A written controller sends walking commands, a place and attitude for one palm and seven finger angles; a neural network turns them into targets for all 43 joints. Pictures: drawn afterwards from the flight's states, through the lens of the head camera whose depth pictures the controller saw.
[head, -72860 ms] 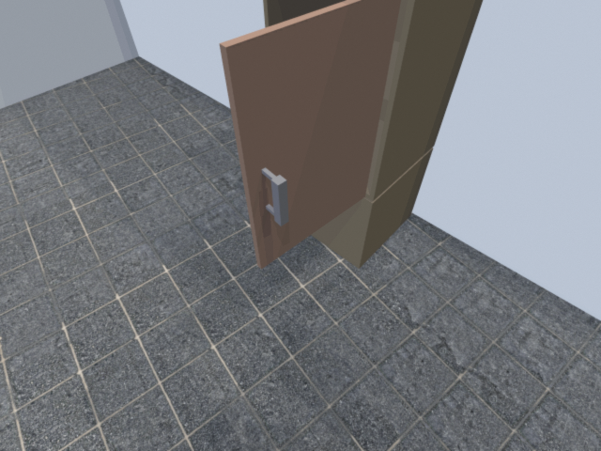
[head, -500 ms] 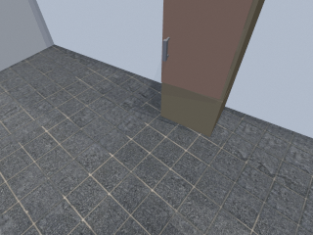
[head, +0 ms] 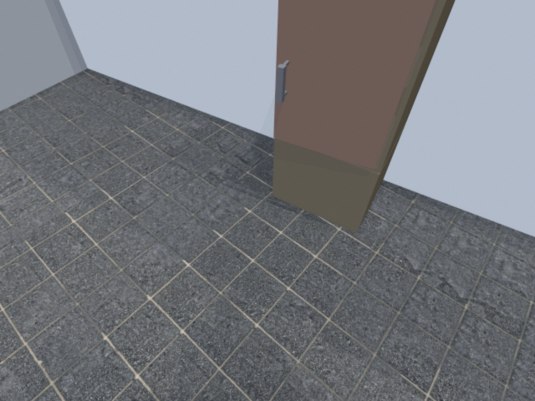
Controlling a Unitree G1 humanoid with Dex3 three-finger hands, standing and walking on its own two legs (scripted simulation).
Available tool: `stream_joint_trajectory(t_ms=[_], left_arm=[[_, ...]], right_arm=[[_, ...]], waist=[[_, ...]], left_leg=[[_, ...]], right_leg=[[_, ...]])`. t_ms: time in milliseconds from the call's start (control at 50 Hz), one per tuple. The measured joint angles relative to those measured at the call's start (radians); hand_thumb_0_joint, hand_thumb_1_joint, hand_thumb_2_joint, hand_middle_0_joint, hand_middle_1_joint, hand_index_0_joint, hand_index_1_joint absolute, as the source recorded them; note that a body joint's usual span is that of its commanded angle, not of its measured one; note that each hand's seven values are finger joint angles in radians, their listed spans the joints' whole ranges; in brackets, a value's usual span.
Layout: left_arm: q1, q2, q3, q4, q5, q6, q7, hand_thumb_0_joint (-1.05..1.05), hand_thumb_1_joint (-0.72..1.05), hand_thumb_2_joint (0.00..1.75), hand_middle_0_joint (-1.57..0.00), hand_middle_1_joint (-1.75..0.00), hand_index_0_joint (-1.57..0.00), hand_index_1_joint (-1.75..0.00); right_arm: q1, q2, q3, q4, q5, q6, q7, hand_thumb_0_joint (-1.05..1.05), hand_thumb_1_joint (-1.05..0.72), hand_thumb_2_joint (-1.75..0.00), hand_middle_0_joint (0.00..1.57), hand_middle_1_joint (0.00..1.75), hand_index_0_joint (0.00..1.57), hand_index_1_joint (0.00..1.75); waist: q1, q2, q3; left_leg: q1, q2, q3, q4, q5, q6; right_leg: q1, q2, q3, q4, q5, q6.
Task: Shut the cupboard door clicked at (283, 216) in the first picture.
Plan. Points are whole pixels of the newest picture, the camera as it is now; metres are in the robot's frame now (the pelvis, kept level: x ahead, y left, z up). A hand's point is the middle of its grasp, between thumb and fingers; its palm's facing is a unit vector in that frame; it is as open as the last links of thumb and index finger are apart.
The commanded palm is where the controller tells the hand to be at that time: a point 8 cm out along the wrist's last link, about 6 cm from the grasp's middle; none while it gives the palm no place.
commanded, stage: look to check the result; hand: left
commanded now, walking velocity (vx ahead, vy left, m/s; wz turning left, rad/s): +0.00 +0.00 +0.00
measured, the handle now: (283, 81) +1.08 +0.00 -0.08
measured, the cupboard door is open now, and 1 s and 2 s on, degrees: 5 5 5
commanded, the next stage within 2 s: walk to a spot facing it in 0.36 s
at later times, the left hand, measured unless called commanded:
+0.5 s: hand out of the picture +0.04 +0.19 -0.17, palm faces +0.01 -0.97 -0.22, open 7.4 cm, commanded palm none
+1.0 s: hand out of the picture +0.08 +0.27 -0.20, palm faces +0.25 -0.95 -0.20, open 7.4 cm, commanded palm none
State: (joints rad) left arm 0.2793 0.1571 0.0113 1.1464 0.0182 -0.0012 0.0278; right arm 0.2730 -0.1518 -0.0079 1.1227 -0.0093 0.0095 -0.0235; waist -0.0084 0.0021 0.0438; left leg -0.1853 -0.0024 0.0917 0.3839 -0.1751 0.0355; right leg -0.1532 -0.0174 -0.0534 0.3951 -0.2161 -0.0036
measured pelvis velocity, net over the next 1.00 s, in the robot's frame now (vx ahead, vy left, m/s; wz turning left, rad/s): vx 0.11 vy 0.07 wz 0.27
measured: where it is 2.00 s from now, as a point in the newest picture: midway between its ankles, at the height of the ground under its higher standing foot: (235, 369)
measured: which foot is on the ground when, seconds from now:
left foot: down 0.00-0.62, up 0.64-0.86, down 0.88-1.00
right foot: down 0.00-0.88, up 0.90-1.00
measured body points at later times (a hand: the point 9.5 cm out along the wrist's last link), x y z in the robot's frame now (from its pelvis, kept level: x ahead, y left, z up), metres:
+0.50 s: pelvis +0.02 -0.01 +0.00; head +0.03 +0.00 +0.45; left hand +0.04 +0.24 -0.16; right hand +0.04 -0.25 -0.15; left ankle +0.02 +0.09 -0.74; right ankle +0.00 -0.12 -0.74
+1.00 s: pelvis +0.11 +0.07 -0.02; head +0.15 +0.10 +0.43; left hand +0.07 +0.32 -0.18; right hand +0.18 -0.17 -0.16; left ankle +0.11 +0.16 -0.74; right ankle +0.06 -0.08 -0.66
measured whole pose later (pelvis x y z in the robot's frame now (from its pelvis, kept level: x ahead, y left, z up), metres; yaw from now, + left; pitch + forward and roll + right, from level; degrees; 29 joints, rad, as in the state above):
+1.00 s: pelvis +0.11 +0.07 -0.02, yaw +15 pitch +0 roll +0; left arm 0.25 0.23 0.08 1.05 0.03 0.02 -0.02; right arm 0.31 -0.19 -0.05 1.00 -0.03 -0.03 0.00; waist -0.04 -0.04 0.09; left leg -0.34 0.00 0.11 0.64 -0.31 0.06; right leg -0.40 -0.11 -0.07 1.18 -0.42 0.02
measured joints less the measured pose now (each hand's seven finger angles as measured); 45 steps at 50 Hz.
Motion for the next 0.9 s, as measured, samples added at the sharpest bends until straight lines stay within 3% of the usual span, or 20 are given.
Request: stream_joint_trajectory(t_ms=[540, 620, 680, 720, 760, 860, 900], left_arm=[[-0.056, 0.043, 0.0, 0.002, -0.002, -0.009, -0.003, 0.01, 0.91, 0.89, -0.2, -0.3, -0.2, -0.3], [-0.047, 0.039, 0.011, -0.015, 0.003, 0.002, -0.006, 0.01, 0.91, 0.89, -0.2, -0.3, -0.2, -0.3], [-0.026, 0.037, 0.026, -0.042, 0.012, 0.004, -0.011, 0.01, 0.91, 0.89, -0.2, -0.3, -0.2, -0.3], [-0.008, 0.036, 0.037, -0.055, 0.016, -0.004, -0.012, 0.01, 0.91, 0.89, -0.2, -0.3, -0.2, -0.3], [0.008, 0.036, 0.047, -0.061, 0.02, -0.011, -0.014, 0.01, 0.91, 0.89, -0.2, -0.3, -0.2, -0.3], [0.032, 0.051, 0.063, -0.063, 0.019, -0.011, -0.029, 0.01, 0.91, 0.89, -0.2, -0.3, -0.2, -0.3], [0.038, 0.054, 0.066, -0.067, 0.011, -0.001, -0.038, 0.01, 0.91, 0.89, -0.2, -0.3, -0.2, -0.3]], right_arm=[[-0.056, -0.05, 0.003, 0.011, -0.001, -0.007, 0.001, 0.01, -0.91, -0.9, 0.2, 0.3, 0.2, 0.3], [-0.027, -0.045, -0.001, 0.0, -0.009, 0.009, 0.007, 0.01, -0.91, -0.9, 0.2, 0.3, 0.2, 0.3], [0.011, -0.033, -0.012, -0.009, -0.012, 0.031, 0.018, 0.01, -0.91, -0.9, 0.2, 0.3, 0.2, 0.3], [0.026, -0.026, -0.021, -0.016, -0.01, 0.04, 0.027, 0.01, -0.91, -0.9, 0.2, 0.3, 0.2, 0.3], [0.032, -0.022, -0.027, -0.033, -0.007, 0.041, 0.036, 0.01, -0.91, -0.9, 0.2, 0.3, 0.2, 0.3], [0.033, -0.029, -0.035, -0.093, -0.008, 0.014, 0.055, 0.01, -0.91, -0.9, 0.2, 0.3, 0.2, 0.3], [0.031, -0.045, -0.043, -0.116, -0.016, -0.014, 0.054, 0.01, -0.91, -0.9, 0.2, 0.3, 0.2, 0.3]], waist=[[-0.002, -0.005, -0.004], [-0.008, -0.002, -0.015], [-0.005, -0.006, -0.023], [0.001, -0.014, -0.017], [0.0, -0.025, -0.004], [-0.01, -0.056, 0.033], [-0.016, -0.06, 0.042]], left_leg=[[0.054, 0.005, -0.013, -0.03, -0.015, -0.013], [0.014, 0.003, -0.037, 0.054, -0.071, -0.012], [-0.083, 0.017, -0.036, 0.281, -0.231, -0.015], [-0.156, 0.03, -0.033, 0.442, -0.266, -0.018], [-0.206, 0.051, -0.027, 0.504, -0.276, -0.022], [-0.209, 0.084, 0.016, 0.316, -0.197, -0.021], [-0.212, 0.062, 0.027, 0.309, -0.102, -0.006]], right_leg=[[0.067, 0.008, -0.011, -0.048, -0.01, -0.007], [0.053, 0.002, -0.038, 0.001, -0.052, -0.008], [0.057, -0.003, -0.078, 0.022, -0.087, -0.013], [0.075, -0.012, -0.104, 0.017, -0.099, -0.008], [0.097, -0.026, -0.13, 0.012, -0.113, 0.006], [0.126, -0.099, -0.196, 0.101, -0.209, 0.065], [0.057, -0.14, -0.17, 0.303, -0.292, 0.058]])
